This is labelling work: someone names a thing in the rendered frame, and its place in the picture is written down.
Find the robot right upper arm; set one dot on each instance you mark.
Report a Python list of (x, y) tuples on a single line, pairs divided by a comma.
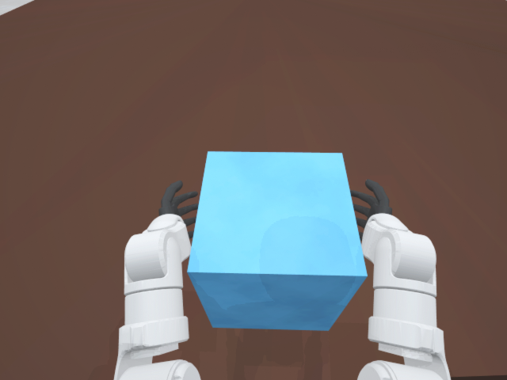
[(383, 370)]

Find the left robot hand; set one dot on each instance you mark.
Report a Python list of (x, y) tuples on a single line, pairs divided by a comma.
[(169, 204)]

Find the robot left upper arm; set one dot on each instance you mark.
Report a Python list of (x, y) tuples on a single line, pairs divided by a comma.
[(169, 370)]

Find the carton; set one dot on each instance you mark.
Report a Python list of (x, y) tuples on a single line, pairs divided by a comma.
[(275, 244)]

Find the right robot forearm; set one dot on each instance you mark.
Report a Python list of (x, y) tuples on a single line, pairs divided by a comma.
[(404, 311)]

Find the left robot forearm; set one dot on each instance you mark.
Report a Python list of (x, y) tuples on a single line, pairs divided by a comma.
[(154, 317)]

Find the right robot hand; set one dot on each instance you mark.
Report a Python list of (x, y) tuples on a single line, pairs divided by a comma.
[(379, 205)]

